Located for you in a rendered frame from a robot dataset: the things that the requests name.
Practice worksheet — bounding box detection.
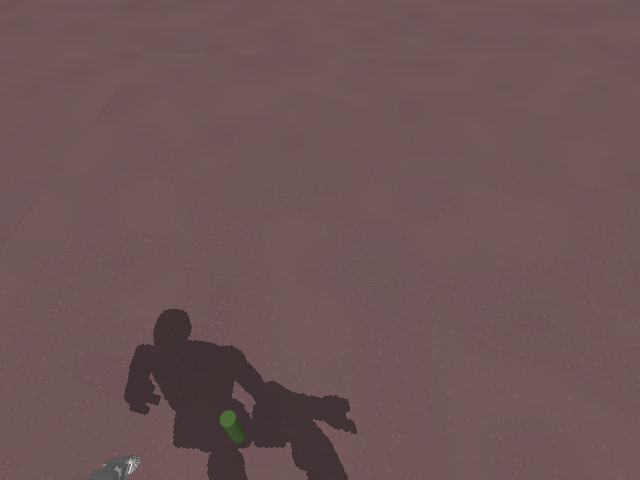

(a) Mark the left robot hand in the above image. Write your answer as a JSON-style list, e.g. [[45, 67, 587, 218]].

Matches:
[[87, 455, 140, 480]]

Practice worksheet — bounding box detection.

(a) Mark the can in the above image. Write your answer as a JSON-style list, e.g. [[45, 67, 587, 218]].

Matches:
[[220, 410, 246, 443]]

